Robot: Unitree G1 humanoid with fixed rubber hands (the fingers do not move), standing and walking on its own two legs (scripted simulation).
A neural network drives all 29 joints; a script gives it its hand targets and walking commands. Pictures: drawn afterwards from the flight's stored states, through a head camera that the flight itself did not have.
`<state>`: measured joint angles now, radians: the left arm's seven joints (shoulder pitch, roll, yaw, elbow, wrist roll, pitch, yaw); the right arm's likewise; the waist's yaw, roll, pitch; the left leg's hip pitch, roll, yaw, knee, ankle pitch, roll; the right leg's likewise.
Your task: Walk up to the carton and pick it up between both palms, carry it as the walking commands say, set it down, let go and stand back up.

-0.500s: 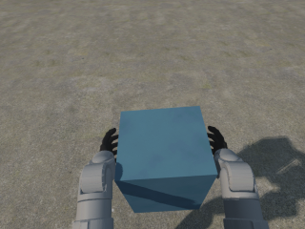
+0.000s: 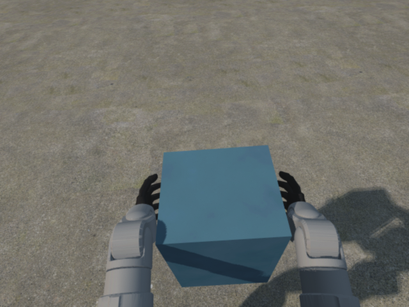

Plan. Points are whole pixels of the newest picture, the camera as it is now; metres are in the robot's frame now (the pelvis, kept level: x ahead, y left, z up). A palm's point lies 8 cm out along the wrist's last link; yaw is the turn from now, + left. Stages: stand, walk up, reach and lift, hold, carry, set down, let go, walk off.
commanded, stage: carry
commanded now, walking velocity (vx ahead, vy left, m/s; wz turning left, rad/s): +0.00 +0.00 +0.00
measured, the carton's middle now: (220, 223) +0.28 +0.00 +0.00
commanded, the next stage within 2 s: none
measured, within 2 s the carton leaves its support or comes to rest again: neither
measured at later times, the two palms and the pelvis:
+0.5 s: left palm (135, 247) +0.21 +0.15 +0.05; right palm (300, 246) +0.21 -0.13 +0.05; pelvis -0.06 +0.01 -0.02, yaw +0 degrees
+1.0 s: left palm out of the picture +0.00 +0.20 +0.07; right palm out of the picture +0.01 -0.08 +0.08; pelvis -0.30 +0.04 -0.02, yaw -1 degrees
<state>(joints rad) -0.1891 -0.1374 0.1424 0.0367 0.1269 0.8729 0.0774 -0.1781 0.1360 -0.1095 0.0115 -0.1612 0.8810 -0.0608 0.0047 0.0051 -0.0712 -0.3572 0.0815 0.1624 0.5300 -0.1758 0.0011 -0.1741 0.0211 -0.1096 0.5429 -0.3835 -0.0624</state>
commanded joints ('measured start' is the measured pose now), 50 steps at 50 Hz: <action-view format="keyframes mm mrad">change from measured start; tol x16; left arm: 1 -447 -849 -593 -57 -239 -16 -216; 6 -465 -849 -615 -106 -251 -19 -214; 8 -555 -931 -797 -416 -421 83 -211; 15 -310 -885 -750 -305 -392 277 -218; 24 -601 -994 -798 -458 -463 293 -237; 31 -383 -950 -734 -383 -395 313 -205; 38 -597 -1031 -831 -502 -496 285 -223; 50 -435 -981 -788 -319 -455 309 -244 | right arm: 1 -435 807 516 -80 250 -28 182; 6 -422 830 539 -102 261 -29 179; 10 -502 907 761 -437 453 148 177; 15 -294 838 710 -295 408 254 180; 23 -602 966 751 -415 482 279 203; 33 -360 972 673 -324 454 289 227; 40 -544 963 690 -549 454 260 199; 50 -292 927 622 -237 338 295 210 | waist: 1 -1 -9 -229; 27 9 -168 -186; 30 -6 -52 -307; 33 -22 459 -377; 37 -35 125 -353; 50 -11 220 -357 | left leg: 1 178 87 -102 -36 177 19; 14 122 139 -90 147 638 48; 18 -2 88 -58 171 356 39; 21 -111 19 -52 304 -262 24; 27 -71 -3 -107 393 -255 26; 30 95 0 -100 56 62 38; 33 392 416 -465 4 1424 289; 38 165 242 -302 -50 695 215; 47 325 279 -389 -206 452 186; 50 146 224 -334 -257 125 96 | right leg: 1 -26 -174 139 -124 365 5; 20 28 -372 255 22 1126 -104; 25 -184 -419 299 -74 749 -184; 30 -109 -301 175 125 808 -69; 33 -478 5 29 671 -236 66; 43 -346 -8 72 480 -113 106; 50 -31 -25 105 -182 -56 56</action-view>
